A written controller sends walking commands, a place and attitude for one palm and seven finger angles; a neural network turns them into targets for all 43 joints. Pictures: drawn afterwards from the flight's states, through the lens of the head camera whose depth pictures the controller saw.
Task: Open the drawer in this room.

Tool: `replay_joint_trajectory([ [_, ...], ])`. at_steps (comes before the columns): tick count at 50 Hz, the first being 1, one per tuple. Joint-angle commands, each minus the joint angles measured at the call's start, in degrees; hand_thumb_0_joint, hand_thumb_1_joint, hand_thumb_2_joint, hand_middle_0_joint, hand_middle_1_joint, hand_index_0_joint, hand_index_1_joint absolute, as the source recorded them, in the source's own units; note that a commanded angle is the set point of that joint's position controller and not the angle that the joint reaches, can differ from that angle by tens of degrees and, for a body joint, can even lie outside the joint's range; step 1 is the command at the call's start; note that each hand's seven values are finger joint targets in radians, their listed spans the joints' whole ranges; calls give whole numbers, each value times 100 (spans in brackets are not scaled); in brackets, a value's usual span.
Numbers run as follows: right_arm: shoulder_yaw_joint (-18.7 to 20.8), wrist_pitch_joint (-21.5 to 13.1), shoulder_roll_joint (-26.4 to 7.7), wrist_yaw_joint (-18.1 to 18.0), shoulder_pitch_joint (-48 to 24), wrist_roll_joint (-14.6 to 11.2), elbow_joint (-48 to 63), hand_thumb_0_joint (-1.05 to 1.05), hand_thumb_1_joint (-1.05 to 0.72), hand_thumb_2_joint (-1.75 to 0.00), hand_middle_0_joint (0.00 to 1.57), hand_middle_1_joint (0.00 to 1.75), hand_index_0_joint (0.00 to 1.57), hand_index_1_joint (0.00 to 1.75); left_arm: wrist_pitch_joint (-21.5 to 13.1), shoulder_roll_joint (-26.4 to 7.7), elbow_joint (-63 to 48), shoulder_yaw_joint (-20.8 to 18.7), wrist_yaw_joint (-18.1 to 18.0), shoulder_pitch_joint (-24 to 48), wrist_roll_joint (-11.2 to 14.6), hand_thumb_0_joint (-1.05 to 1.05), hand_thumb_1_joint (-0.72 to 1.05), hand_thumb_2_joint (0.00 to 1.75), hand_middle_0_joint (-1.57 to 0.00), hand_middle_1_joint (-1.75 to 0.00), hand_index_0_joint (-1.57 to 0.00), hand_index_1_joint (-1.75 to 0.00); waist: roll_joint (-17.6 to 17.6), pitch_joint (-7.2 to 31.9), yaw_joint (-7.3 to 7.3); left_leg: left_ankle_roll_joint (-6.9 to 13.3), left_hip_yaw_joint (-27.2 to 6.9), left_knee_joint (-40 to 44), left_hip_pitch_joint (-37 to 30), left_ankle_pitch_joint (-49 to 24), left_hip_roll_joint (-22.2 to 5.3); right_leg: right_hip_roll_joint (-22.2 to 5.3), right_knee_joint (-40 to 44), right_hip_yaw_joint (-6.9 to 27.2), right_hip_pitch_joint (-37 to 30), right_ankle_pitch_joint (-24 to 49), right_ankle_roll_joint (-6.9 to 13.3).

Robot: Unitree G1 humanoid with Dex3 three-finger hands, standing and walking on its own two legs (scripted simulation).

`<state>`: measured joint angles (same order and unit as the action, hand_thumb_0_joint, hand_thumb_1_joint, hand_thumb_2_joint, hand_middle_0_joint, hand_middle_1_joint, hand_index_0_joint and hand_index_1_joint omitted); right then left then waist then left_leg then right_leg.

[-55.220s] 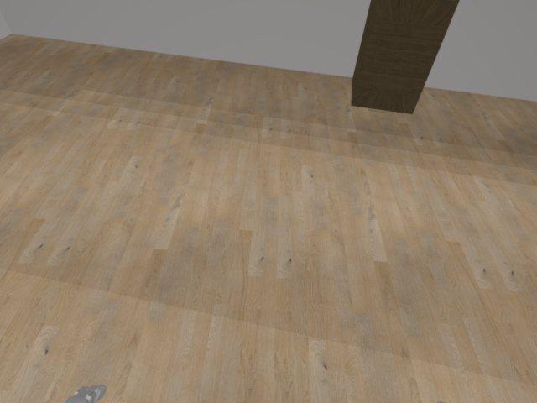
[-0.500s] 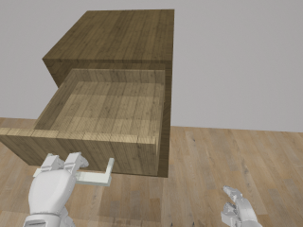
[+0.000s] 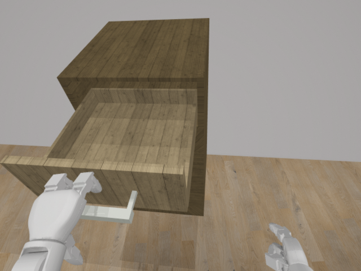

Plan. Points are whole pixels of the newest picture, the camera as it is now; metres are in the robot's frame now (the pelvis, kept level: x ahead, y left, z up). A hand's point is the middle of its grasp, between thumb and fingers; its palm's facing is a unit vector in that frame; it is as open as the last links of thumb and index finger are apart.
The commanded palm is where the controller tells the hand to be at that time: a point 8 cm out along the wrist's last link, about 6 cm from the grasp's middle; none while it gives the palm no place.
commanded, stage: lift the hand off the handle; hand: left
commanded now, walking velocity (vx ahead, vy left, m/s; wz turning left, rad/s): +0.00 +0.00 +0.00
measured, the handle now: (93, 202) +0.23 +0.23 +0.05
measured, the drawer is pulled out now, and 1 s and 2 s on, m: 0.30 0.30 0.30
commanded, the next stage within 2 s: draw the hand back to the body in 0.96 s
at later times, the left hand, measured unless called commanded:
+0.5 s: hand (61, 200) +0.19 +0.24 +0.13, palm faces +0.10 -0.10 -0.99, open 13.3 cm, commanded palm +0.17 +0.24 +0.20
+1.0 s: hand (43, 178) +0.20 +0.24 +0.20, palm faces +0.16 -0.07 -0.99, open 13.9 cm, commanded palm +0.16 +0.24 +0.25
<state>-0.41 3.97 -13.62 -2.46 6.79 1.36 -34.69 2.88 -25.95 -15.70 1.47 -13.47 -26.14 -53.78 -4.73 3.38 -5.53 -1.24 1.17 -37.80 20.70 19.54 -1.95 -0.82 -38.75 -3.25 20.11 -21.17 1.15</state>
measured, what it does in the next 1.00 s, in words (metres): stands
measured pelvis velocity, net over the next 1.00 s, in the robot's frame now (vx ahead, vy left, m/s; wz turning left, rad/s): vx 0.00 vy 0.00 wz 0.01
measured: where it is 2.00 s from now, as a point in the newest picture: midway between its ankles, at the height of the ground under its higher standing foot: outside the picture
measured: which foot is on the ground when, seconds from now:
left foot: down 0.00-1.00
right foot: down 0.00-1.00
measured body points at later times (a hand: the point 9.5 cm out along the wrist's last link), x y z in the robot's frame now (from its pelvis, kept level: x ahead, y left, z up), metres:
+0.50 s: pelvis +0.00 +0.01 +0.02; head +0.00 -0.03 +0.46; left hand +0.18 +0.25 +0.19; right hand +0.24 -0.18 -0.07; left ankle +0.00 +0.14 -0.72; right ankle -0.01 -0.10 -0.72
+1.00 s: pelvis +0.00 +0.00 +0.02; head -0.02 -0.05 +0.46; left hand +0.18 +0.24 +0.25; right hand +0.24 -0.19 -0.06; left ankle +0.00 +0.14 -0.72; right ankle -0.01 -0.10 -0.72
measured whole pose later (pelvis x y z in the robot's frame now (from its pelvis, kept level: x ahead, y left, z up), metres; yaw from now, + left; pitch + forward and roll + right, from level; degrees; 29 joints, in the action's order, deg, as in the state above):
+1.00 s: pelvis +0.00 +0.00 +0.02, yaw +0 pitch -3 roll +0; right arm -3.0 5.2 -16.0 0.5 4.3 -2.4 -31.4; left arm 8.1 -35.5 -34.5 -8.4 5.8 -21.0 -41.4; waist -7.3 1.2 -5.8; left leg -1.0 1.0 -26.0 9.6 13.8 -1.5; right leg -0.8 -26.2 -3.7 8.5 -15.2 0.6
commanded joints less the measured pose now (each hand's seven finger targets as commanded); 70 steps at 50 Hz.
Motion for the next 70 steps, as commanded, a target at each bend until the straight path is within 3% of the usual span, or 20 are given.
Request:
replay_joint_trajectory([
  [1,115,-316,-467,-88,-982,-33,1010,0,-90,-90,20,30,20,30,4,-1104,-1623,-996,-103,740,100,0,-50,30,-30,-120,-30,-120,327,755,-60,236,37,577,-652,-1265,312,27,956,184,-389,1593,-62],
  [4,90,-312,-488,-68,-1070,-58,1069,0,-90,-90,20,30,20,30,9,-1039,-1830,-940,26,735,134,0,-50,30,-30,-120,-30,-120,117,672,-54,216,34,652,-828,-1389,283,37,1104,213,-407,1606,-41],
  [8,82,-287,-485,-33,-1021,-52,1041,0,-90,-90,20,30,20,30,53,-984,-1870,-810,221,953,140,0,-50,30,-30,-120,-30,-120,279,534,-38,237,29,823,-921,-1453,266,37,1194,106,-478,1573,-70],
  [11,48,-244,-493,-57,-1090,-86,992,0,-90,-90,20,30,20,30,124,-1264,-1832,-1031,387,1145,196,0,-50,30,-30,-120,-30,-120,327,430,-46,230,24,961,-977,-1409,247,36,1335,117,-633,1515,-62],
  [20,-40,-359,-460,-55,-1145,-113,1078,0,-90,-90,20,30,20,30,-28,-1334,-2597,-1040,594,1602,352,0,-50,30,-30,-120,-30,-120,-186,711,-54,188,-38,1179,-1390,-1734,214,16,1513,28,-890,1494,-22],
  [22,-3,-344,-498,-45,-1133,-122,1060,0,-90,-90,20,30,20,30,-20,-1437,-2536,-1189,621,1422,390,0,-50,30,-30,-120,-30,-120,9,548,-72,185,-40,1218,-1366,-1861,202,40,1559,7,-936,1669,-33],
  [24,-35,-353,-507,-15,-1330,-190,1128,0,-90,-90,20,30,20,30,75,-1553,-2651,-1371,663,1332,447,0,-50,30,-30,-120,-30,-120,-124,616,-108,156,-83,1267,-1400,-1910,150,54,1582,46,-1052,1695,-2],
  [32,-33,-176,-544,156,-1387,-282,1148,0,-90,-90,20,30,20,30,598,-1294,-2399,-938,1245,1418,636,0,-50,30,-30,-120,-30,-120,203,369,-87,163,-29,1583,-1285,-1876,185,37,1646,-30,-1272,1713,-64],
  [34,-82,-168,-577,185,-1675,-370,1213,0,-90,-90,20,30,20,30,773,-1598,-2401,-1245,1410,1525,711,0,-50,30,-30,-120,-30,-120,169,399,-113,148,-61,1599,-1217,-1795,138,74,1638,36,-1357,1678,-46],
  [37,-101,-75,-597,195,-1521,-327,1256,0,-90,-90,20,30,20,30,795,-1674,-2544,-1198,1612,1680,693,0,-50,30,-30,-120,-30,-120,282,435,-117,182,-11,1645,-1208,-1853,178,29,1633,-2,-1450,1713,-69],
  [44,-129,-201,-618,228,-1588,-402,1379,0,-90,-90,20,30,20,30,602,-2164,-2904,-1968,1679,1393,1066,0,-50,30,-30,-120,-30,-120,41,507,-144,163,-28,1451,-1260,-1903,125,36,1678,78,-1384,1847,-74],
  [46,-104,-188,-592,261,-1359,-372,1332,0,-90,-90,20,30,20,30,534,-1910,-2665,-1802,1723,1114,1112,0,-50,30,-30,-120,-30,-120,262,283,-106,171,32,1468,-1202,-1834,152,4,1695,-3,-1256,1765,-107],
  [49,-84,-240,-647,271,-1498,-454,1320,0,-90,-90,20,30,20,30,540,-1911,-2527,-1868,1779,1199,1297,0,-50,30,-30,-120,-30,-120,92,76,-18,155,9,1427,-1101,-1537,144,51,1762,68,-1067,1513,-105],
  [51,-73,-265,-647,240,-1311,-403,1342,0,-90,-90,20,30,20,30,446,-1918,-2484,-1738,1790,1323,1258,0,-50,30,-30,-120,-30,-120,282,137,-5,182,28,1441,-1129,-1416,173,-5,1769,27,-1035,1322,-139],
  [55,-91,-359,-668,176,-1254,-335,1355,0,-90,-90,20,30,20,30,200,-2235,-2752,-1983,1734,1391,1160,0,-50,30,-30,-120,-30,-120,157,559,-73,205,-16,1298,-1253,-1455,206,-54,1728,78,-1120,1351,-109],
  [59,-70,-473,-653,130,-1320,-355,1382,0,-90,-90,20,30,20,30,-16,-2355,-2912,-2221,1576,1270,1261,0,-50,30,-30,-120,-30,-120,-78,453,-60,179,-68,1202,-1269,-1389,166,-51,1794,126,-975,1310,-89],
  [61,-47,-448,-622,122,-1099,-310,1321,0,-90,-90,20,30,20,30,-87,-2235,-2693,-2130,1535,1213,1254,0,-50,30,-30,-120,-30,-120,110,297,-32,187,-24,1218,-1237,-1377,173,-88,1801,45,-881,1245,-117],
  [64,-33,-465,-648,156,-1257,-373,1325,0,-90,-90,20,30,20,30,-41,-2392,-2522,-2447,1466,1033,1357,0,-50,30,-30,-120,-30,-120,-28,198,-85,154,-60,1191,-1127,-1376,152,-36,1791,103,-900,1306,-81],
  [66,-14,-428,-631,167,-1082,-356,1332,0,-90,-90,20,30,20,30,0,-2179,-2342,-2234,1467,1020,1375,0,-50,30,-30,-120,-30,-120,154,206,-57,165,-13,1239,-1078,-1406,151,-68,1722,-1,-904,1328,-118],
  [70,-22,-430,-704,182,-1101,-380,1383,0,-90,-90,20,30,20,30,70,-2395,-2352,-2409,1573,840,1495,0,-50,30,-30,-120,-30,-120,207,392,-75,178,-16,1207,-996,-1389,171,-84,1643,42,-1050,1437,-136],
])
